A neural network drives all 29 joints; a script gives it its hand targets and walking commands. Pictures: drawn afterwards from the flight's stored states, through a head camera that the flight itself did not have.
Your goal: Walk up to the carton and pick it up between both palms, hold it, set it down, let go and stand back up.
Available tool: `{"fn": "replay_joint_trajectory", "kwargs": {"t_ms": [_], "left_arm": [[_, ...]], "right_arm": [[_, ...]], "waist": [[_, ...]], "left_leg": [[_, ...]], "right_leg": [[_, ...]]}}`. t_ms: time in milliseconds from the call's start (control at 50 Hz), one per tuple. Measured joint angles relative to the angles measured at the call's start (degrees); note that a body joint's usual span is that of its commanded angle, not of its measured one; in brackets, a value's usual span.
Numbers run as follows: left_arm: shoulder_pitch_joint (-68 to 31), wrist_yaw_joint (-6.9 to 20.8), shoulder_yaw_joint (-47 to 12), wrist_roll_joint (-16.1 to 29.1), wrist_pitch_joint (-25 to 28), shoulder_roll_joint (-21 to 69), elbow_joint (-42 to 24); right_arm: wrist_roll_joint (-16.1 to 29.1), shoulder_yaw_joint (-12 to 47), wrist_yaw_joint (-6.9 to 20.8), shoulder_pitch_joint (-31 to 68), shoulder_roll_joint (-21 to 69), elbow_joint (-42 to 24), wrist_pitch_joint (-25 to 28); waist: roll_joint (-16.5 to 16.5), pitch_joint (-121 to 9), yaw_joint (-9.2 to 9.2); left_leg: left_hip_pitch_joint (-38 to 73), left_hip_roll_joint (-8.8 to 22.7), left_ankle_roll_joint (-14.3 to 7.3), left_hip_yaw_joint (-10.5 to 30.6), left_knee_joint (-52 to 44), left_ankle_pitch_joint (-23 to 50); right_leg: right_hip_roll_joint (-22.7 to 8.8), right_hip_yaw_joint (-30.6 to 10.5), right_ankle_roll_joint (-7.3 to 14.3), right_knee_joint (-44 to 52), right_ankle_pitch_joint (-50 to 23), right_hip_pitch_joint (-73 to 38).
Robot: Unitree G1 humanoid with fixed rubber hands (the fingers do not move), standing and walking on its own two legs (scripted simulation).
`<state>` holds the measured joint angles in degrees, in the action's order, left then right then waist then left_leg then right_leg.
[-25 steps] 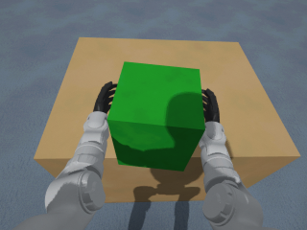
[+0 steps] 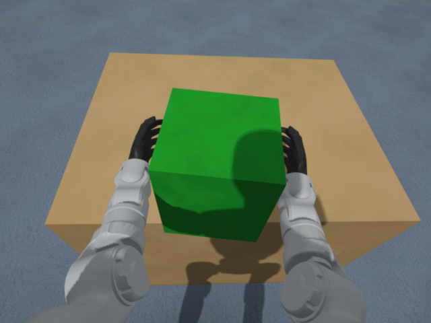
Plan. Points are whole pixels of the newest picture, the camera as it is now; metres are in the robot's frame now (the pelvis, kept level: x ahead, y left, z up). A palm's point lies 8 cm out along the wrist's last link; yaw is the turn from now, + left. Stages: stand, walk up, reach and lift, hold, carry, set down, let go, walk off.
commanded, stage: reach and lift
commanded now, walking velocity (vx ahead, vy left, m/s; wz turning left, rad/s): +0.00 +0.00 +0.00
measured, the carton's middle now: (217, 170) +0.41 +0.02 +0.02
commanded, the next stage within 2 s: none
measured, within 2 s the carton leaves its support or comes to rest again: leaves its support in 0.68 s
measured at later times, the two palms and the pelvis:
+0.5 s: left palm (141, 156) +0.40 +0.17 +0.06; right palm (294, 168) +0.40 -0.13 +0.06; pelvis +0.00 +0.00 +0.00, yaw +0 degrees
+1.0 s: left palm (144, 156) +0.40 +0.17 +0.07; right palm (302, 165) +0.39 -0.13 +0.08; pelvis +0.00 +0.00 +0.00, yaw +0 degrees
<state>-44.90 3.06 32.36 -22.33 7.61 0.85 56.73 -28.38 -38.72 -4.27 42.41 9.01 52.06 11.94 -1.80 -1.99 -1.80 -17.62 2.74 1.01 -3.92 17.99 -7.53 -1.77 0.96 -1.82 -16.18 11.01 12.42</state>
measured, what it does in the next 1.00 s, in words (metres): stands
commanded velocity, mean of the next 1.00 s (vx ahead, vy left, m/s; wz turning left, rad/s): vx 0.00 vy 0.00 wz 0.00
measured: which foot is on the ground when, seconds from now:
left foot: down 0.00-1.00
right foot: down 0.00-1.00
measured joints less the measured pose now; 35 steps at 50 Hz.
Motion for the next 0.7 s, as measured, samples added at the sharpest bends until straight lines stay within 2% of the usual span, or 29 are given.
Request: {"fn": "replay_joint_trajectory", "kwargs": {"t_ms": [480,580,700], "left_arm": [[1.0,-0.4,-2.2,0.9,-1.3,-0.1,-2.0],[1.1,-1.1,-3.4,1.6,-0.4,-0.3,-1.2],[1.2,-2.4,-4.3,2.5,3.2,-0.4,0.7]], "right_arm": [[2.4,2.5,-1.3,-0.8,-0.9,1.7,2.0],[2.9,3.1,-1.9,-1.1,-1.5,3.0,3.9],[3.3,3.9,-2.6,-0.7,-3.0,6.3,8.2]], "waist": [[-0.4,-0.1,0.31],[-0.5,-1.0,0.24],[-0.7,-2.2,0.35]], "left_leg": [[0.2,0.3,0.1,-0.4,-0.6,0.3],[-0.4,0.4,0.1,-0.4,-0.7,0.4],[-1.1,0.6,0.2,-0.3,-0.9,0.8]], "right_leg": [[0.0,1.1,0.2,1.1,-0.5,-0.6],[0.1,1.4,0.3,1.5,-0.7,-0.2],[0.2,1.9,0.4,2.1,-1.2,0.2]]}}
